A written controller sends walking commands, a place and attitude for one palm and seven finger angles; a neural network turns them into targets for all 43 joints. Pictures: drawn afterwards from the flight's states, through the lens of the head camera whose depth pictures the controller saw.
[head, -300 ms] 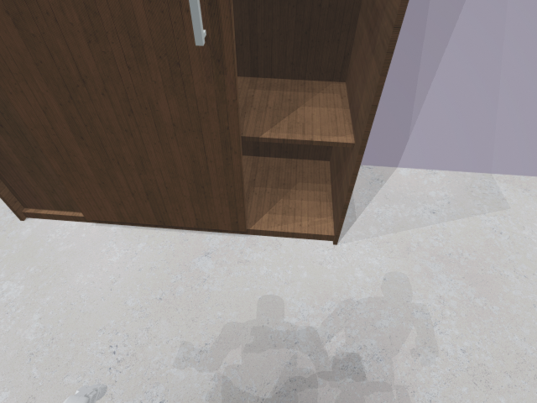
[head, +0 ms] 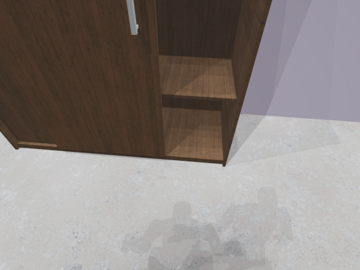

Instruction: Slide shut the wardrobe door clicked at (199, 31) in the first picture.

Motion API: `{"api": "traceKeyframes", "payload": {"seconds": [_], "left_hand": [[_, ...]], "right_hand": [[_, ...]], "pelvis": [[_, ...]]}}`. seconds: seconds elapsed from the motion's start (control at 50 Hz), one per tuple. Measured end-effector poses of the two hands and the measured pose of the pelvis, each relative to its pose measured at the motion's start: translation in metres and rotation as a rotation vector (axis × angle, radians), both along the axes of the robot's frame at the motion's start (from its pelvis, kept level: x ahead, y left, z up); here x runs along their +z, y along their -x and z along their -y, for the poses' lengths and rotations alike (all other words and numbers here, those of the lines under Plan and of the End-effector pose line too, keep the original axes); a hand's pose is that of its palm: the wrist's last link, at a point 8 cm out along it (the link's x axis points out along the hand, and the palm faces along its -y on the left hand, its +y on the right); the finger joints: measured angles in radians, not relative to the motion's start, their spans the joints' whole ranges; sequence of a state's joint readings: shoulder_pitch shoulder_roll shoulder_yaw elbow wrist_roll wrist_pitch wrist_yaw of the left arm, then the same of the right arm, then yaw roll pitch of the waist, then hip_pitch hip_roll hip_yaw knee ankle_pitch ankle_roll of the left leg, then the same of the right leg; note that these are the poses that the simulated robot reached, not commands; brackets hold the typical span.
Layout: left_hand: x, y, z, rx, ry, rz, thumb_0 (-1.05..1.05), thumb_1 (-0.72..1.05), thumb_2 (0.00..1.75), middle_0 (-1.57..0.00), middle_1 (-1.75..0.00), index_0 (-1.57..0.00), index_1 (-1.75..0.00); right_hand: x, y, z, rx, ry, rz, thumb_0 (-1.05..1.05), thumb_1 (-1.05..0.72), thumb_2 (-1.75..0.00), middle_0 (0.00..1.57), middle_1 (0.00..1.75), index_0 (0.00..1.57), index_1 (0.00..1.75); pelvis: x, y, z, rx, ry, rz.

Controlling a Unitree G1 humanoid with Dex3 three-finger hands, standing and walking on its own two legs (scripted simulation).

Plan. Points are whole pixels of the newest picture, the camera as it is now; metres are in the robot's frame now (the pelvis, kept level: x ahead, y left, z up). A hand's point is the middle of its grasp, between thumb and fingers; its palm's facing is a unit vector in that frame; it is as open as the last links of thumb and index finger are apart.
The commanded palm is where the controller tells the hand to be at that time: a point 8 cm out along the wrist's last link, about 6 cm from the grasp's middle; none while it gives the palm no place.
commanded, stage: stand and wait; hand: left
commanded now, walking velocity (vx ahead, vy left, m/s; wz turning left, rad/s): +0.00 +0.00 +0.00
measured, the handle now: out of the picture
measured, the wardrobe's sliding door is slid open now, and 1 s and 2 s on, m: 0.40 0.40 0.40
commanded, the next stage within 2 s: look at it before walking up in 0.52 s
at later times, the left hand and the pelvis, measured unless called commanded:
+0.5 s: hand out of the picture +0.06 +0.24 -0.15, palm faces -0.02 -0.94 -0.34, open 7.4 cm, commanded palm none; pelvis -0.01 -0.01 +0.00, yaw +0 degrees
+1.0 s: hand out of the picture +0.07 +0.23 -0.15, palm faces -0.02 -0.94 -0.34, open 7.4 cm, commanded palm none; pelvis -0.01 -0.01 +0.00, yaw +0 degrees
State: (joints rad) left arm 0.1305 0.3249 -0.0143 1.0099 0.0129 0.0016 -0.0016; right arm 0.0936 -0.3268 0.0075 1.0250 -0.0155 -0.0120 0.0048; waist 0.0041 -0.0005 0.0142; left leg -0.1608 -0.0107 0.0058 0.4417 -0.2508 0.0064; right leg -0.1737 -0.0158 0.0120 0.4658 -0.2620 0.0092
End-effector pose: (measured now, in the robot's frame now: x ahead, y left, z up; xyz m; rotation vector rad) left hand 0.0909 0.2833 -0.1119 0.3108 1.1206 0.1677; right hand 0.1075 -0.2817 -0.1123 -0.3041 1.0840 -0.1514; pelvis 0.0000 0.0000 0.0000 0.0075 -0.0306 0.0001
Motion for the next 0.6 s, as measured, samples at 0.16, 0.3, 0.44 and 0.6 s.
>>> {"api": "traceKeyframes", "payload": {"seconds": [0.16, 0.3, 0.44, 0.6], "left_hand": [[-0.004, 0.024, 0.002, 0.023, -0.003, -0.063, 0.00, 0.90, 0.90, -0.21, -0.30, -0.20, -0.30], [-0.004, 0.037, 0.001, 0.033, -0.014, -0.092, 0.00, 0.90, 0.90, -0.21, -0.30, -0.20, -0.30], [-0.001, 0.037, 0.001, 0.031, -0.019, -0.084, 0.00, 0.90, 0.90, -0.21, -0.30, -0.20, -0.30], [0.001, 0.032, 0.004, 0.024, -0.017, -0.064, 0.00, 0.90, 0.90, -0.21, -0.30, -0.20, -0.30]], "right_hand": [[-0.004, 0.029, 0.013, -0.030, 0.015, -0.080, 0.00, -0.91, -0.90, 0.20, 0.30, 0.20, 0.30], [-0.006, 0.051, 0.022, -0.052, 0.022, -0.130, 0.01, -0.91, -0.90, 0.20, 0.30, 0.20, 0.30], [-0.007, 0.060, 0.024, -0.057, 0.019, -0.143, 0.01, -0.91, -0.90, 0.20, 0.30, 0.20, 0.30], [-0.007, 0.060, 0.023, -0.051, 0.011, -0.136, 0.00, -0.91, -0.90, 0.20, 0.30, 0.20, 0.30]], "pelvis": [[0.001, 0.004, 0.006, 0.001, 0.002, 0.003], [0.003, 0.008, 0.010, 0.001, 0.002, 0.006], [0.003, 0.012, 0.012, 0.002, 0.003, 0.008], [0.004, 0.014, 0.013, 0.003, 0.003, 0.005]]}}
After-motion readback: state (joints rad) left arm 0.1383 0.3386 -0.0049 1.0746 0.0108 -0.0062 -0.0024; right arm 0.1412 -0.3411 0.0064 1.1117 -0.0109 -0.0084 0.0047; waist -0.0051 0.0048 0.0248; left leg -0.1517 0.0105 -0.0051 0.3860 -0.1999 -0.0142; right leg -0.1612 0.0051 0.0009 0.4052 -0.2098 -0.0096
